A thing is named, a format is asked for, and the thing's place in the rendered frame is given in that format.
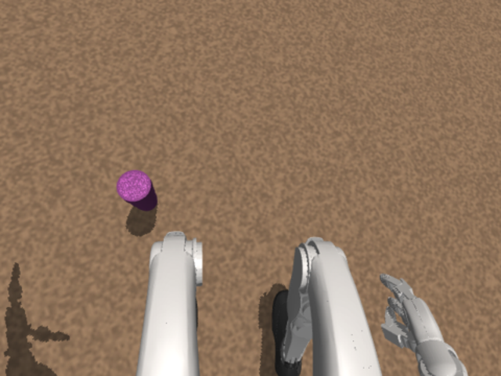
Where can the right robot arm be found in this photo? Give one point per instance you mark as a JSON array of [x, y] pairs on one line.
[[436, 358]]

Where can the cup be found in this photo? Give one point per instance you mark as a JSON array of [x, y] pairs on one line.
[[136, 188]]

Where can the right robot foot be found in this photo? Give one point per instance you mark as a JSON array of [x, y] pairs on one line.
[[279, 325]]

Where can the right robot hand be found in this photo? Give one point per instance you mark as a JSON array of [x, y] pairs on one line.
[[420, 325]]

